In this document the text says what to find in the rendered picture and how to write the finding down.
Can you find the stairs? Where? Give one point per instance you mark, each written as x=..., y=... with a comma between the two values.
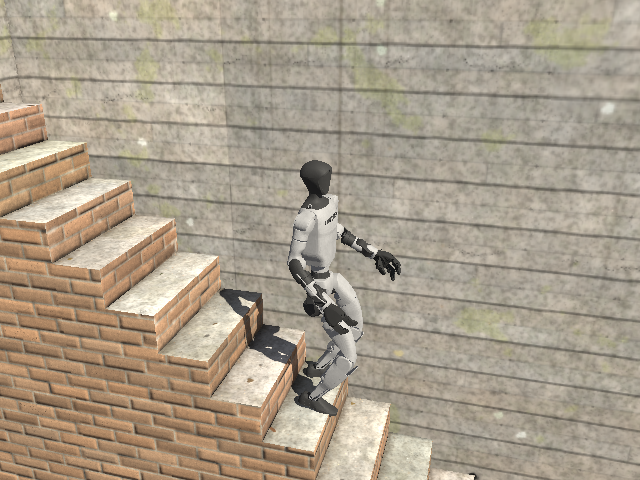
x=122, y=358

